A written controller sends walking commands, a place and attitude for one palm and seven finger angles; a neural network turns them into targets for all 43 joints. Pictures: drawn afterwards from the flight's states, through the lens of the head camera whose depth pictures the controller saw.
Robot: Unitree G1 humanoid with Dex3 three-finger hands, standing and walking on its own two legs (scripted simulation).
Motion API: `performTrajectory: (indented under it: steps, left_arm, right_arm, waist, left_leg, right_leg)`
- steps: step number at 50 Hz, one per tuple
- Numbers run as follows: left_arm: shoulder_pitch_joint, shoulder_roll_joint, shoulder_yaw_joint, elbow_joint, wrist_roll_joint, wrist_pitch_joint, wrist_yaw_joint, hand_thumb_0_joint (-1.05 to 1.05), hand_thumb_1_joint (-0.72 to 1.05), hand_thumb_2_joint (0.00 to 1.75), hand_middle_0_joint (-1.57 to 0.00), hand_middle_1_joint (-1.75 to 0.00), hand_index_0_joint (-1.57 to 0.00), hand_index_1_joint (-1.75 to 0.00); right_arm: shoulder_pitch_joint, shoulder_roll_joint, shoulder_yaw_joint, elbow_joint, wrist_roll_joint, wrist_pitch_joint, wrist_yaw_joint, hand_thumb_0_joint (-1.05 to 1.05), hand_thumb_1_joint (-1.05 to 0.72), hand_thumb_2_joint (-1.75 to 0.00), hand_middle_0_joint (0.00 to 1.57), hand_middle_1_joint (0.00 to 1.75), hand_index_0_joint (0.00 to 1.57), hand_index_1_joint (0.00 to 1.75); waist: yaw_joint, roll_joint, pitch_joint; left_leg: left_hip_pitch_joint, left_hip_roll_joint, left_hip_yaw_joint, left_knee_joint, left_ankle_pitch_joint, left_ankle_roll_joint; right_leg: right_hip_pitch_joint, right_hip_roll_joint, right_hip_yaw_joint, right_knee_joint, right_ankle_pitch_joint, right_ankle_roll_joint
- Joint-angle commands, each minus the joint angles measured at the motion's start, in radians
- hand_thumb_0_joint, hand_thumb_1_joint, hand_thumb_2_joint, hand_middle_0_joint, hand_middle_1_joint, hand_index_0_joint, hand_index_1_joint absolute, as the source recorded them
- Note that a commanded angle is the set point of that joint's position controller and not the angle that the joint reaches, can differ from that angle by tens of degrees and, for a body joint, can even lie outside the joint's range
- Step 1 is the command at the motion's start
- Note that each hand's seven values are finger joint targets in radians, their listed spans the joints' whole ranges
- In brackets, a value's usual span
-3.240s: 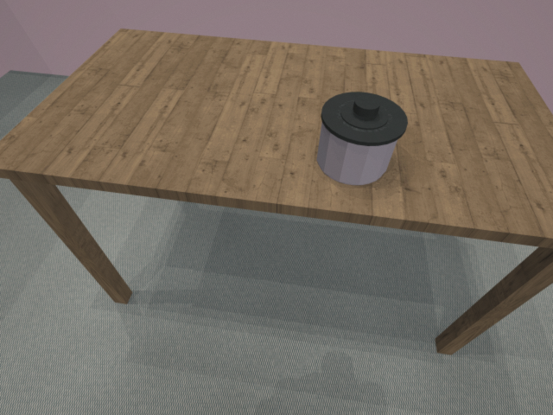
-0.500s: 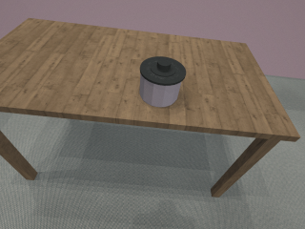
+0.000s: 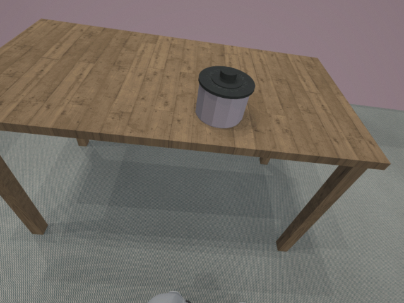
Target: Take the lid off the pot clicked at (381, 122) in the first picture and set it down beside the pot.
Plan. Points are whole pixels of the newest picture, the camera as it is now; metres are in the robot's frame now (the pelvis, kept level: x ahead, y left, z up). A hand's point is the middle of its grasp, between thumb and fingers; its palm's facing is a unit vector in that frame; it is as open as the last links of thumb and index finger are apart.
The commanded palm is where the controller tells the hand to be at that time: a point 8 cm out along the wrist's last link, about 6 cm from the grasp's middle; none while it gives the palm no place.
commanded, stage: come to a stop and stand still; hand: left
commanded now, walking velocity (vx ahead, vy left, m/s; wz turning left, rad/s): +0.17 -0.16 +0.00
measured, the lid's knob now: (228, 73) +0.67 -0.02 +0.14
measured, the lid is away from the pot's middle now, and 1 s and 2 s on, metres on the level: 0.00 0.00 0.00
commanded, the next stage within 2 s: look again from close up in 1.54 s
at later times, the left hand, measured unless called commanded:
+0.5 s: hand out of the picture -0.01 +0.33 -0.15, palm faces -0.02 -0.99 -0.17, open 7.4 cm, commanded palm none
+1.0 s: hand out of the picture +0.01 +0.22 -0.13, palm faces -0.05 -0.99 -0.16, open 7.2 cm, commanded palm none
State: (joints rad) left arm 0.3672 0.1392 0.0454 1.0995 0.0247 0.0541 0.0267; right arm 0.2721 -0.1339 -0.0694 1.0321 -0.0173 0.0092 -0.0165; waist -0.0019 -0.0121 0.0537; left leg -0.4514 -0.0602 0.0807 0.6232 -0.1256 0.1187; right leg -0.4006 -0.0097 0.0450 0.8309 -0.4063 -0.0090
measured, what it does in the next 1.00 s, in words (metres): walks backwards: right foot, then left foot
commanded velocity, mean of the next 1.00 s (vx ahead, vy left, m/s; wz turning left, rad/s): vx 0.12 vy -0.10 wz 0.00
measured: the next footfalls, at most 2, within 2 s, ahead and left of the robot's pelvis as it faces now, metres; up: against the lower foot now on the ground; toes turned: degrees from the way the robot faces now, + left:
right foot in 0.14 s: -0.01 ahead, -0.10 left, +0.00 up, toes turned -5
left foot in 0.32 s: -0.04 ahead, +0.22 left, +0.00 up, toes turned -2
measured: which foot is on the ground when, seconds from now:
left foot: down 0.00-0.10, up 0.12-0.30, down 0.32-0.90, up 0.92-1.00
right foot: up 0.00-0.12, down 0.14-0.30, up 0.32-0.88, down 0.90-1.00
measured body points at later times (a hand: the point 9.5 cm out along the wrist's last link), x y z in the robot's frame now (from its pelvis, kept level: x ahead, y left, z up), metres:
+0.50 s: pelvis -0.12 +0.12 +0.03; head -0.09 +0.18 +0.48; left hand -0.01 +0.38 -0.13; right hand -0.17 -0.08 -0.10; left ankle -0.08 +0.22 -0.71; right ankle -0.12 -0.04 -0.59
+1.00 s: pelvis -0.11 +0.07 +0.03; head -0.08 +0.05 +0.47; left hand +0.01 +0.27 -0.12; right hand -0.19 -0.16 -0.13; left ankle -0.09 +0.21 -0.67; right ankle -0.10 -0.06 -0.71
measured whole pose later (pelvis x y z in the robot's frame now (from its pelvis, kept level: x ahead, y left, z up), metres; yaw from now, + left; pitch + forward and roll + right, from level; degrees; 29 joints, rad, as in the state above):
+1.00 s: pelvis -0.11 +0.07 +0.03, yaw -3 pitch +3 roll +0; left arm 0.17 0.12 0.04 0.92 0.00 0.00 0.01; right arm 0.39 -0.17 -0.07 1.07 -0.03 0.04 -0.01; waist -0.07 0.03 0.02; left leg -0.50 0.03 -0.03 0.87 -0.39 -0.01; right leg -0.32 -0.02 -0.02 0.51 -0.24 0.01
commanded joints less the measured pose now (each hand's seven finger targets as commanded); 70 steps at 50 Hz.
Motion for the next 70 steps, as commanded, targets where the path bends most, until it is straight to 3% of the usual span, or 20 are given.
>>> performTrajectory:
  steps: [1,4,5,6,8,9,12,14,15,18,24,33,42,45,46,49,57,61,64,70]
  left_arm:
    - [0.386,0.09,0.067,0.01,0.011,0.012,0.006,0.0,0.9,0.9,-0.2,-0.3,-0.2,-0.3]
    - [0.725,0.143,0.122,0.054,-0.005,0.011,0.008,0.0,0.9,0.9,-0.2,-0.3,-0.2,-0.3]
    - [0.717,0.148,0.102,0.051,0.0,0.004,0.015,0.0,0.9,0.9,-0.2,-0.3,-0.2,-0.3]
    - [0.252,0.091,0.004,-0.094,0.0,-0.002,0.032,0.0,0.9,0.9,-0.2,-0.3,-0.2,-0.3]
    - [-0.481,0.202,0.049,-0.342,0.004,-0.071,0.063,0.0,0.9,0.9,-0.2,-0.3,-0.2,-0.3]
    - [-0.516,0.282,0.034,-0.386,0.004,-0.088,0.051,0.0,0.9,0.9,-0.2,-0.3,-0.2,-0.3]
    - [-0.075,0.191,0.045,-0.22,0.033,-0.063,0.036,0.0,0.9,0.9,-0.2,-0.3,-0.2,-0.3]
    - [-0.051,0.138,0.025,-0.202,0.03,-0.042,0.0,0.0,0.9,0.9,-0.2,-0.3,-0.2,-0.3]
    - [-0.007,0.091,0.019,-0.232,0.026,-0.042,-0.014,0.0,0.9,0.9,-0.2,-0.3,-0.2,-0.3]
    - [-0.163,0.148,0.044,-0.316,0.02,-0.028,-0.04,0.0,0.9,0.9,-0.2,-0.3,-0.2,-0.3]
    - [-0.167,0.137,0.022,-0.255,0.015,-0.039,-0.066,0.0,0.9,0.9,-0.2,-0.3,-0.2,-0.3]
    - [-0.32,0.107,-0.005,-0.298,0.015,-0.037,-0.07,0.0,0.9,0.9,-0.2,-0.3,-0.2,-0.3]
    - [-0.15,0.119,0.008,-0.243,-0.018,-0.048,-0.044,0.0,0.9,0.9,-0.2,-0.3,-0.2,-0.3]
    - [-0.018,0.258,0.037,-0.197,-0.007,-0.053,-0.006,0.0,0.9,0.9,-0.2,-0.3,-0.2,-0.3]
    - [-0.079,0.247,0.034,-0.214,-0.018,-0.054,-0.007,0.0,0.9,0.9,-0.2,-0.3,-0.2,-0.3]
    - [-0.227,0.171,0.025,-0.239,-0.014,-0.08,0.001,0.0,0.9,0.9,-0.2,-0.3,-0.2,-0.3]
    - [-0.111,0.235,0.059,-0.211,0.004,-0.072,0.013,0.0,0.9,0.9,-0.2,-0.3,-0.2,-0.3]
    - [-0.154,0.239,0.052,-0.226,-0.002,-0.057,0.014,0.0,0.9,0.9,-0.2,-0.3,-0.2,-0.3]
    - [-0.133,0.168,0.029,-0.239,-0.004,-0.042,0.02,0.0,0.9,0.9,-0.2,-0.3,-0.2,-0.3]
    - [-0.142,0.165,0.025,-0.199,-0.009,-0.034,0.016,0.0,0.9,0.9,-0.2,-0.3,-0.2,-0.3]
  right_arm:
    - [-0.172,-0.194,-0.029,-0.107,-0.01,0.004,-0.007,0.0,-0.9,-0.9,0.2,0.3,0.2,0.3]
    - [-0.382,-0.21,-0.048,-0.127,-0.006,0.021,-0.012,0.0,-0.9,-0.9,0.2,0.3,0.2,0.3]
    - [-0.372,-0.14,-0.055,-0.11,0.028,0.047,-0.016,0.0,-0.9,-0.9,0.2,0.3,0.2,0.3]
    - [-0.185,-0.047,-0.069,-0.159,0.034,0.058,-0.031,0.0,-0.9,-0.9,0.2,0.3,0.2,0.3]
    - [0.217,-0.092,-0.076,-0.111,0.006,0.106,0.004,0.0,-0.9,-0.9,0.2,0.3,0.2,0.3]
    - [0.363,-0.126,-0.046,-0.108,-0.019,0.075,0.027,0.0,-0.9,-0.9,0.2,0.3,0.2,0.3]
    - [0.061,-0.04,-0.014,-0.119,-0.003,-0.003,0.011,0.0,-0.9,-0.9,0.2,0.3,0.2,0.3]
    - [0.193,-0.029,0.01,-0.053,-0.009,-0.031,0.01,0.0,-0.9,-0.9,0.2,0.3,0.2,0.3]
    - [0.224,-0.1,-0.003,-0.062,-0.021,-0.038,-0.006,0.0,-0.9,-0.9,0.2,0.3,0.2,0.3]
    - [0.102,-0.244,-0.024,-0.135,-0.033,-0.04,-0.025,0.0,-0.9,-0.9,0.2,0.3,0.2,0.3]
    - [0.158,-0.169,-0.01,-0.049,-0.011,-0.065,-0.034,0.0,-0.9,-0.9,0.2,0.3,0.2,0.3]
    - [0.335,-0.12,0.01,0.005,-0.018,-0.073,-0.028,0.0,-0.9,-0.9,0.2,0.3,0.2,0.3]
    - [0.165,-0.182,-0.018,-0.029,-0.021,-0.026,-0.008,0.0,-0.9,-0.9,0.2,0.3,0.2,0.3]
    - [0.183,-0.039,0.003,-0.037,-0.005,-0.005,-0.003,0.0,-0.9,-0.9,0.2,0.3,0.2,0.3]
    - [0.16,-0.079,-0.005,-0.037,-0.013,0.004,0.002,0.0,-0.9,-0.9,0.2,0.3,0.2,0.3]
    - [0.252,-0.078,-0.008,0.016,-0.013,0.02,0.007,0.0,-0.9,-0.9,0.2,0.3,0.2,0.3]
    - [0.013,-0.096,-0.009,-0.082,0.01,0.011,0.005,0.0,-0.9,-0.9,0.2,0.3,0.2,0.3]
    - [0.038,-0.132,-0.016,-0.086,0.008,0.002,0.005,0.0,-0.9,-0.9,0.2,0.3,0.2,0.3]
    - [0.02,-0.249,-0.034,-0.124,-0.007,0.001,0.005,0.0,-0.9,-0.9,0.2,0.3,0.2,0.3]
    - [-0.072,-0.189,-0.01,-0.148,-0.007,-0.01,-0.018,0.0,-0.9,-0.9,0.2,0.3,0.2,0.3]
  waist:
    - [0.187,0.177,-0.017]
    - [0.352,0.181,0.099]
    - [0.364,-0.281,0.153]
    - [0.078,-0.571,0.151]
    - [-0.321,-0.161,0.103]
    - [-0.399,0.16,-0.106]
    - [-0.011,-0.115,0.053]
    - [-0.034,0.16,0.14]
    - [-0.032,0.347,0.107]
    - [0.004,0.127,-0.016]
    - [-0.014,0.11,-0.029]
    - [-0.083,0.171,-0.007]
    - [0.011,0.167,-0.111]
    - [0.038,-0.321,-0.047]
    - [0.01,-0.211,0.03]
    - [-0.077,-0.208,0.038]
    - [0.024,-0.158,-0.071]
    - [-0.019,-0.143,-0.109]
    - [-0.037,0.218,-0.149]
    - [-0.012,0.07,-0.145]
  left_leg:
    - [-0.323,0.203,-0.316,-0.725,-0.602,-0.319]
    - [-0.452,0.016,-0.027,-0.558,-0.29,-0.5]
    - [-0.406,-0.135,0.089,0.205,-0.395,-0.453]
    - [-0.265,-0.045,-0.284,1.067,-0.597,-0.225]
    - [0.077,0.105,-0.388,1.336,-0.264,0.045]
    - [0.244,0.083,-0.129,1.03,-0.203,-0.099]
    - [0.155,0.095,-0.03,0.009,-0.403,-0.114]
    - [0.211,0.052,-0.033,-0.296,-0.278,-0.113]
    - [0.263,0.278,-0.385,-0.36,-0.336,-0.049]
    - [0.064,0.497,-0.823,-0.525,-0.73,0.077]
    - [0.264,0.307,-0.429,-0.431,-0.399,-0.004]
    - [0.332,0.314,-0.406,-0.457,-0.282,0.018]
    - [-0.003,0.233,-0.24,-0.348,-0.405,-0.04]
    - [-0.282,0.058,-0.075,0.217,-0.455,-0.118]
    - [-0.227,0.105,-0.127,0.313,-0.368,-0.112]
    - [-0.109,0.111,-0.105,0.374,-0.238,-0.135]
    - [0.007,0.061,-0.055,0.071,-0.28,-0.165]
    - [0.288,0.066,-0.039,-0.21,0.019,-0.143]
    - [0.415,0.4,-0.323,-0.235,0.765,0.099]
    - [0.425,0.312,-0.227,-0.233,0.666,0.077]
  right_leg:
    - [0.24,0.134,-0.13,0.459,0.028,-0.007]
    - [0.623,0.128,-0.293,-0.19,-0.147,-0.062]
    - [0.473,-0.101,-0.055,-0.658,-0.17,-0.211]
    - [-0.178,-0.341,0.359,-0.631,-0.106,-0.302]
    - [-0.642,-0.493,0.382,-0.797,-0.283,-0.294]
    - [-0.41,-0.294,0.143,-0.652,-0.15,0.0]
    - [-0.039,-0.166,0.085,-0.357,-0.128,-0.138]
    - [-0.12,-0.03,-0.041,0.051,-0.242,-0.063]
    - [-0.327,0.059,-0.077,0.329,-0.202,0.002]
    - [-0.388,-0.024,0.103,0.575,0.033,0.001]
    - [-0.427,-0.005,0.062,0.495,0.256,0.018]
    - [-0.489,-0.059,0.01,0.404,0.276,0.05]
    - [0.275,-0.011,-0.117,-0.317,0.094,0.047]
    - [0.312,-0.389,0.409,-0.706,-0.382,-0.095]
    - [0.123,-0.391,0.412,-0.767,-0.397,-0.131]
    - [0.06,-0.255,0.252,-0.691,-0.069,-0.094]
    - [0.311,-0.302,0.153,-0.407,0.787,-0.172]
    - [0.189,-0.219,0.082,-0.285,0.715,-0.072]
    - [-0.038,-0.011,-0.061,0.116,-0.221,0.038]
    - [-0.079,-0.018,0.024,0.242,-0.082,0.049]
